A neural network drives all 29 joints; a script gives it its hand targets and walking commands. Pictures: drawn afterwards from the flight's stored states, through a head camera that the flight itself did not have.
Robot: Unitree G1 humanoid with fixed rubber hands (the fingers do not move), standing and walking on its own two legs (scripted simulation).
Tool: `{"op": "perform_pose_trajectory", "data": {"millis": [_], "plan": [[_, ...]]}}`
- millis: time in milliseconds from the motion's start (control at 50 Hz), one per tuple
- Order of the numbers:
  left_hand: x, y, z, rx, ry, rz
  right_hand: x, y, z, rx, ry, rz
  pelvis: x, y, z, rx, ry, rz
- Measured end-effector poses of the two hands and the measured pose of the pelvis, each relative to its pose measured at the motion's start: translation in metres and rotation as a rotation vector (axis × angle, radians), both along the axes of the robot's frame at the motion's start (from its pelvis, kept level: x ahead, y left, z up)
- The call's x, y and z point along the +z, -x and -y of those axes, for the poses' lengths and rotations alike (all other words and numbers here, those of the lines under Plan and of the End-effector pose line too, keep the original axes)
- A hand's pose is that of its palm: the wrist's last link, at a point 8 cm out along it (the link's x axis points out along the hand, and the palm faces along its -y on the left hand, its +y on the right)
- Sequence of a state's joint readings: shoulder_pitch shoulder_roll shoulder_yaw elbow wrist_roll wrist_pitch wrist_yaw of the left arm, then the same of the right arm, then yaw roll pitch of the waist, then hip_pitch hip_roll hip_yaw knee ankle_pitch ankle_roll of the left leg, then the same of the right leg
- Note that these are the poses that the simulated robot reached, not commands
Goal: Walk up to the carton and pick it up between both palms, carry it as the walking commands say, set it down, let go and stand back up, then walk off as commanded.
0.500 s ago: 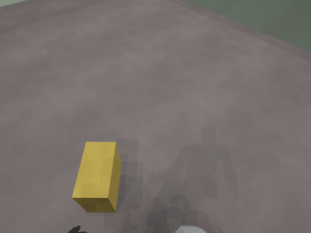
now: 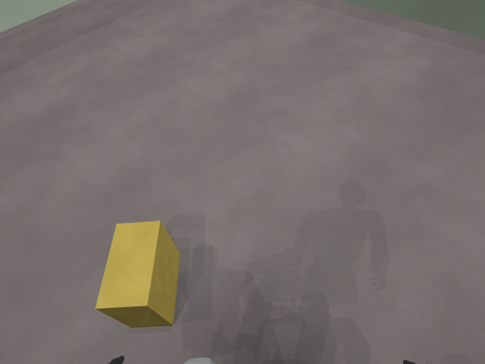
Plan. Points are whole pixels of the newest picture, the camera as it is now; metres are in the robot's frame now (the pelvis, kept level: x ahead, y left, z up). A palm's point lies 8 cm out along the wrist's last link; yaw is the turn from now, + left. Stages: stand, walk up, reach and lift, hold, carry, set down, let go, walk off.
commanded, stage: walk off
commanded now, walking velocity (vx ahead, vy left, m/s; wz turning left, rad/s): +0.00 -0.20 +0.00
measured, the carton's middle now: (145, 275) +0.49 +0.44 -0.62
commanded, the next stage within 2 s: stand in 0.74 s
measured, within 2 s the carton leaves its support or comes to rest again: neither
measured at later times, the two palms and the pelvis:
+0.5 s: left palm out of the picture +0.08 +0.24 -0.13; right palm out of the picture -0.01 -0.28 -0.12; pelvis -0.02 -0.01 -0.01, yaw +0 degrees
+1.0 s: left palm out of the picture +0.07 +0.13 -0.10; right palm out of the picture +0.02 -0.38 -0.14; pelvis -0.02 -0.12 +0.00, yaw -1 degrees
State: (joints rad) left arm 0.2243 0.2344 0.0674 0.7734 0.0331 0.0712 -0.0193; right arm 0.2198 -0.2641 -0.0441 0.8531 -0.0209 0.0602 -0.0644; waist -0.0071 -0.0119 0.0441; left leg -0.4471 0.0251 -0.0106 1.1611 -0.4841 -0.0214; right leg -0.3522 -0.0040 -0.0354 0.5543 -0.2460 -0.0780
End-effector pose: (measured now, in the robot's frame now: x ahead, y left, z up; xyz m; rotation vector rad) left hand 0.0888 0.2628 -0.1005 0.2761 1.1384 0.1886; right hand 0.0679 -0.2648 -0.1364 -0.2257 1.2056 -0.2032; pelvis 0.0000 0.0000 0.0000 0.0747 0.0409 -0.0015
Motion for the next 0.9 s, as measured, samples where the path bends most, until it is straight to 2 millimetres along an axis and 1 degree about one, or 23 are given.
{"op": "perform_pose_trajectory", "data": {"millis": [60, 140, 220, 300, 360, 400, 420, 480, 500, 540, 580, 620, 680, 740, 820, 860, 900], "plan": [[-0.002, 0.002, 0.012, 0.006, 0.003, 0.009, -0.001, 0.006, 0.009, -0.007, -0.002, -0.011, -0.001, 0.002, 0.009, 0.001, 0.001, 0.001], [-0.009, 0.005, 0.027, 0.011, 0.027, 0.015, 0.0, 0.016, 0.018, -0.018, 0.01, -0.024, -0.003, 0.006, 0.016, -0.002, 0.015, 0.006], [-0.017, 0.007, 0.034, 0.008, 0.051, 0.018, 0.003, 0.021, 0.024, -0.026, 0.031, -0.025, -0.005, 0.01, 0.018, -0.008, 0.036, 0.008], [-0.025, 0.01, 0.035, 0.006, 0.074, 0.025, 0.007, 0.025, 0.025, -0.03, 0.054, -0.009, -0.009, 0.015, 0.017, -0.01, 0.061, 0.014], [-0.032, 0.012, 0.034, 0.007, 0.095, 0.034, 0.011, 0.031, 0.022, -0.031, 0.071, -0.001, -0.011, 0.017, 0.013, -0.007, 0.081, 0.018], [-0.037, 0.012, 0.031, 0.007, 0.107, 0.043, 0.011, 0.041, 0.02, -0.033, 0.084, -0.005, -0.014, 0.018, 0.01, -0.005, 0.101, 0.02], [-0.04, 0.011, 0.029, 0.009, 0.111, 0.048, 0.009, 0.05, 0.018, -0.028, 0.091, -0.023, -0.016, 0.019, 0.008, 0.001, 0.112, 0.02], [-0.036, 0.012, 0.026, 0.003, 0.116, 0.046, 0.016, 0.077, 0.015, -0.035, 0.098, -0.088, -0.01, 0.019, 0.008, 0.004, 0.116, 0.028], [-0.033, 0.012, 0.024, 0.003, 0.118, 0.046, 0.019, 0.082, 0.016, -0.034, 0.102, -0.104, -0.008, 0.019, 0.008, 0.007, 0.119, 0.029], [-0.03, 0.013, 0.023, 0.006, 0.119, 0.043, 0.025, 0.087, 0.019, -0.026, 0.11, -0.114, -0.004, 0.017, 0.01, 0.015, 0.125, 0.029], [-0.03, 0.015, 0.023, 0.009, 0.118, 0.033, 0.029, 0.084, 0.023, -0.019, 0.117, -0.108, -0.002, 0.017, 0.014, 0.02, 0.13, 0.023], [-0.03, 0.017, 0.027, 0.005, 0.117, 0.02, 0.031, 0.079, 0.028, -0.016, 0.119, -0.094, -0.001, 0.018, 0.019, 0.018, 0.13, 0.015], [-0.032, 0.017, 0.038, -0.002, 0.113, 0.004, 0.028, 0.074, 0.039, -0.017, 0.115, -0.078, -0.003, 0.019, 0.029, 0.008, 0.114, 0.007], [-0.03, 0.014, 0.055, -0.013, 0.103, 0.001, 0.019, 0.077, 0.05, -0.027, 0.092, -0.08, -0.005, 0.02, 0.043, -0.006, 0.09, 0.001], [-0.026, 0.007, 0.081, -0.025, 0.072, 0.008, 0.003, 0.083, 0.072, -0.039, 0.052, -0.095, -0.01, 0.02, 0.069, -0.017, 0.05, -0.003], [-0.023, 0.007, 0.095, -0.025, 0.052, 0.012, -0.006, 0.079, 0.085, -0.04, 0.024, -0.094, -0.013, 0.02, 0.085, -0.015, 0.036, 0.0], [-0.015, 0.01, 0.108, -0.022, 0.042, 0.023, -0.007, 0.071, 0.094, -0.041, 0.001, -0.083, -0.009, 0.02, 0.098, -0.012, 0.027, 0.003]]}}
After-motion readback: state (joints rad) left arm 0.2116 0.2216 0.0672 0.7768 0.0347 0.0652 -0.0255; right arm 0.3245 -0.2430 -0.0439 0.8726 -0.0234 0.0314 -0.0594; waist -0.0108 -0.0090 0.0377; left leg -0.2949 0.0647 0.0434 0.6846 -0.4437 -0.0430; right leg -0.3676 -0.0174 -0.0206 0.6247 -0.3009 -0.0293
